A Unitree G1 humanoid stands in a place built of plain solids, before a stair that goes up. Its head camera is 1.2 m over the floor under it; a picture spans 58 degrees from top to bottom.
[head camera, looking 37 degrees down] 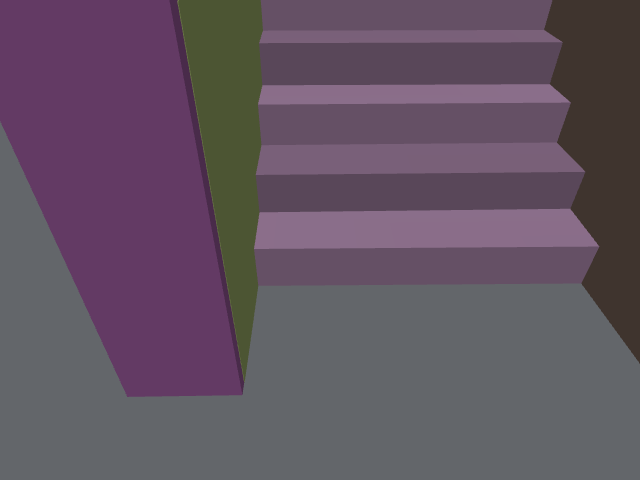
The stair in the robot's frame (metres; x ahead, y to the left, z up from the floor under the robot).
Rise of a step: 0.19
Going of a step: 0.25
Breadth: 1.51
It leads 1 degrees to the left of straight ahead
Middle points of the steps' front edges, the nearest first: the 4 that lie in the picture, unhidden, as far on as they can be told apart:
1.29 -0.41 0.19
1.53 -0.40 0.38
1.78 -0.40 0.57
2.00 -0.39 0.76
